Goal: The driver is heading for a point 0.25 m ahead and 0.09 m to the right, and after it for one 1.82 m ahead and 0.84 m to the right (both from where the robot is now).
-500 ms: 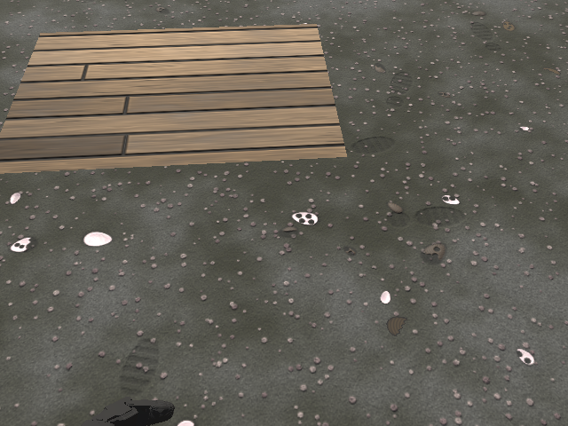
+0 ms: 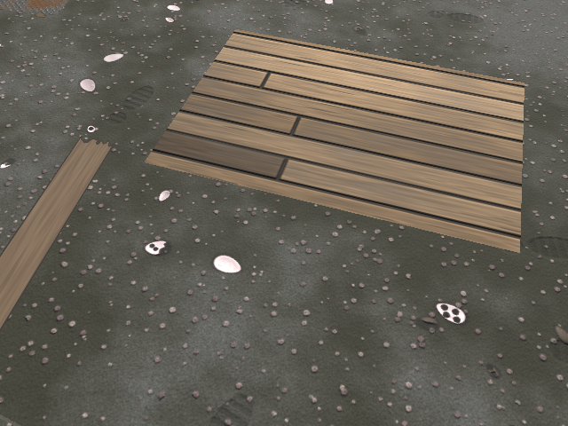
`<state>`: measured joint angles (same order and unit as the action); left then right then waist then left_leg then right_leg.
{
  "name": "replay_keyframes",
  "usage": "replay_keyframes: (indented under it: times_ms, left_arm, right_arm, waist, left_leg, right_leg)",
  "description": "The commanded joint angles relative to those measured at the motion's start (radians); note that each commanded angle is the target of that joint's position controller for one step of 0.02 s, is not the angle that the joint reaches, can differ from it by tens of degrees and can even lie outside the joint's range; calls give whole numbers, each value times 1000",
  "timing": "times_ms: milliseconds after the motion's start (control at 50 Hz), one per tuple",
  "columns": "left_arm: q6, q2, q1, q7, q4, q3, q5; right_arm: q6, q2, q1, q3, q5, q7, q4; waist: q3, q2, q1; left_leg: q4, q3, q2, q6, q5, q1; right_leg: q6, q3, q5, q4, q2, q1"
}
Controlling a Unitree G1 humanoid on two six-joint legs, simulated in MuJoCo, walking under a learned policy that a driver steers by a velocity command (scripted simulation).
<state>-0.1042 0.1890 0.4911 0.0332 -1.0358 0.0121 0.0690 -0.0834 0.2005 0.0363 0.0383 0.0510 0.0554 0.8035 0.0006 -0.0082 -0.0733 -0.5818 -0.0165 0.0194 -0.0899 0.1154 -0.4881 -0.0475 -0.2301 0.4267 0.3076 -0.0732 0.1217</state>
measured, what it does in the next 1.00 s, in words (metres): goes down, turning right: right foot 0.13 m lower, then left foot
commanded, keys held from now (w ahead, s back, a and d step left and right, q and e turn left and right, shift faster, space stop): w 0.02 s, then w+e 0.98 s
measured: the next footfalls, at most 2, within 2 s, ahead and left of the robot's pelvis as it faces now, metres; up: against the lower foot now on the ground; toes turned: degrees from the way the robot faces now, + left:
right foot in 0.60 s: +0.48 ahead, -0.19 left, -0.13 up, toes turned -20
left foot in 0.98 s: +0.75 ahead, -0.04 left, -0.13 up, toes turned -33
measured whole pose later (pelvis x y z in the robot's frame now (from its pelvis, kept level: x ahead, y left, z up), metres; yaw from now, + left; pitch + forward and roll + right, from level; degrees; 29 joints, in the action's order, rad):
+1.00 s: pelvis +0.57 -0.08 -0.13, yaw -31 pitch +3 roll -2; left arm -0.03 0.27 0.31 -0.02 -0.81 0.09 -0.03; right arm -0.11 0.25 0.05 0.05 0.00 -0.01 0.71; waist 0.05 0.01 -0.05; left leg -0.61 0.06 0.03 0.02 0.17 -0.51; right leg 0.04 0.16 0.44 0.69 0.10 -0.29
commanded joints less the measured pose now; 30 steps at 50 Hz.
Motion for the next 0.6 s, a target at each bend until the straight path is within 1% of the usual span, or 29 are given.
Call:
replay_keyframes:
  times_ms: [20, 40, 60, 80, 100, 120, 140, 160, 180, 200, 220, 240, 260, 280, 300, 320, 340, 360, 380, 420, 440, 460, 480, 500, 520, 540, 560, 580, 600]
  left_arm:
    - [-26, 30, 105, -2, 82, -11, 24]
    - [-32, 77, 0, 31, 89, -3, 10]
    - [-33, 95, -162, 39, 134, 11, -22]
    - [-37, 129, -204, 24, 131, 24, -25]
    - [-35, 129, -180, 9, 133, 27, -3]
    - [-31, 81, -187, 2, 135, 17, 6]
    - [-19, 27, -166, 3, 130, 8, 16]
    - [-9, 7, -150, 7, 126, 7, 15]
    - [-2, 4, -163, 17, 129, 11, 9]
    - [2, -9, -182, 31, 141, 3, 11]
    - [5, -13, -180, 43, 142, -2, 18]
    - [-1, -7, -219, 46, 163, -4, 27]
    - [1, 6, -233, 48, 170, -2, 25]
    - [-1, 23, -276, 47, 187, 0, 19]
    - [7, 19, -305, 46, 200, 0, 18]
    - [17, 29, -313, 46, 213, -1, 19]
    - [24, 41, -320, 44, 222, 2, 16]
    - [30, 54, -332, 42, 232, 3, 19]
    - [33, 64, -356, 40, 243, 5, 20]
    - [44, 67, -447, 35, 277, 4, 16]
    - [48, 115, -598, 39, 330, 38, -161]
    - [51, 92, -633, 47, 344, 29, -169]
    - [54, 51, -660, 60, 353, 20, -145]
    - [61, 29, -677, 74, 356, 15, -126]
    - [68, 19, -681, 87, 352, 14, -121]
    - [70, 20, -647, 92, 340, 16, -111]
    - [70, 55, -539, 87, 308, 36, -107]
    - [76, 112, -364, 67, 252, 69, -104]
    - [81, 198, -180, 39, 194, 106, -99]
  right_arm:
    - [-35, 218, 396, 66, -24, -26, 36]
    - [-30, 213, 589, 68, 0, -37, 85]
    - [-45, 231, 590, 85, 24, -47, 119]
    - [-48, 206, 484, 86, 4, -50, 113]
    - [-42, 143, 432, 65, -6, -51, 111]
    - [-39, 68, 375, 41, -9, -49, 103]
    - [-30, 10, 337, 19, -2, -49, 88]
    - [-30, -12, 326, 11, 7, -50, 82]
    - [-30, 8, 331, 18, 13, -53, 82]
    - [-35, 20, 316, 16, 28, -58, 71]
    - [-37, 14, 315, 14, 48, -62, 80]
    - [-50, -24, 302, -6, 57, -72, 76]
    - [-54, -12, 340, -7, 58, -74, 89]
    - [-56, 8, 362, -6, 52, -70, 103]
    - [-49, 18, 409, -11, 55, -59, 126]
    - [-47, 9, 427, -20, 62, -49, 137]
    - [-47, -3, 458, -32, 63, -41, 154]
    - [-50, -8, 473, -42, 65, -34, 164]
    - [-56, 4, 488, -44, 62, -31, 174]
    - [-58, 14, 558, -54, 52, -40, 210]
    - [-31, 157, 466, 17, -115, -93, 190]
    - [-18, 152, 501, 14, -118, -115, 193]
    - [-7, 117, 546, 12, -102, -127, 202]
    - [4, 101, 569, 14, -88, -132, 198]
    - [16, 94, 558, 19, -84, -131, 188]
    - [24, 107, 542, 25, -83, -127, 179]
    - [26, 126, 530, 33, -76, -120, 169]
    - [22, 148, 500, 40, -75, -107, 163]
    - [3, 143, 468, 43, -77, -89, 160]
  waist:
    - [349, -216, 161]
    - [353, -182, 257]
    - [153, -95, 271]
    - [20, -65, 225]
    - [32, -66, 173]
    - [-6, -50, 130]
    - [-23, -15, 90]
    - [-34, -14, 71]
    - [-33, -17, 75]
    - [-34, -15, 80]
    - [-44, -10, 72]
    - [-43, 13, 71]
    - [-32, -3, 90]
    - [-25, 18, 107]
    - [-34, -17, 120]
    - [-59, -31, 115]
    - [-84, -29, 111]
    - [-108, -9, 107]
    - [-126, 4, 114]
    - [-161, 6, 150]
    - [-215, -12, 179]
    - [-190, 31, 191]
    - [-179, 30, 214]
    - [-171, 25, 234]
    - [-165, 10, 235]
    - [-133, -7, 219]
    - [-74, -13, 168]
    - [13, -7, 71]
    - [77, 45, -42]
  left_leg:
    - [43, 361, 171, -292, -49, 917]
    - [231, 650, 302, -334, -9, 1033]
    - [282, 566, 283, -245, 21, 905]
    - [288, 451, 284, -214, 9, 696]
    - [302, 377, 278, -210, 8, 572]
    - [322, 307, 277, -202, -24, 439]
    - [357, 258, 265, -192, -41, 325]
    - [395, 219, 257, -189, -57, 284]
    - [416, 157, 239, -180, -36, 275]
    - [425, 101, 216, -171, -28, 258]
    - [409, 77, 221, -163, -72, 248]
    - [383, 52, 205, -135, -83, 282]
    - [354, 17, 196, -137, -97, 297]
    - [319, -42, 160, -130, -56, 261]
    - [313, -65, 153, -139, -36, 223]
    - [289, -56, 167, -139, -2, 199]
    - [278, -41, 194, -145, 3, 204]
    - [251, -30, 221, -142, 7, 244]
    - [230, -29, 233, -138, 3, 304]
    - [188, -33, 241, -116, 42, 415]
    - [91, -35, 245, -66, 12, 362]
    - [18, -52, 254, -48, 0, 443]
    - [-32, -57, 263, -40, -3, 491]
    - [-83, -61, 262, -34, -4, 508]
    - [-126, -74, 255, -24, -47, 485]
    - [-195, -99, 242, -16, -184, 441]
    - [-317, -108, 242, -15, -340, 384]
    - [-515, -133, 223, 0, -453, 296]
    - [-852, -169, 151, 56, -280, 101]
  right_leg:
    - [80, 20, -292, 542, 14, -583]
    - [81, 156, 184, 804, 102, -790]
    - [132, 290, 138, 912, 64, -925]
    - [137, 288, 55, 964, -6, -934]
    - [154, 300, 21, 961, -44, -853]
    - [159, 316, -39, 945, -69, -802]
    - [156, 333, -94, 888, -85, -740]
    - [154, 335, -138, 858, -78, -721]
    - [147, 320, -179, 827, -68, -729]
    - [141, 313, -286, 792, -75, -744]
    - [141, 330, -391, 763, -84, -769]
    - [138, 370, -526, 639, -96, -828]
    - [124, 350, -639, 577, -86, -831]
    - [114, 323, -793, 439, -72, -785]
    - [111, 285, -866, 410, -54, -724]
    - [115, 284, -899, 396, -51, -714]
    - [117, 294, -897, 407, -57, -719]
    - [123, 311, -887, 387, -65, -755]
    - [128, 313, -869, 347, -68, -789]
    - [131, 292, -828, 271, -71, -843]
    - [127, 346, -791, 282, 0, -894]
    - [119, 328, -780, 254, 0, -938]
    - [113, 291, -761, 213, -5, -957]
    - [105, 253, -742, 181, -4, -939]
    - [105, 220, -705, 148, 3, -875]
    - [119, 176, -673, 133, 33, -748]
    - [139, 140, -627, 158, 72, -579]
    - [174, 107, -617, 163, 108, -340]
    - [245, 149, -790, 118, 71, -50]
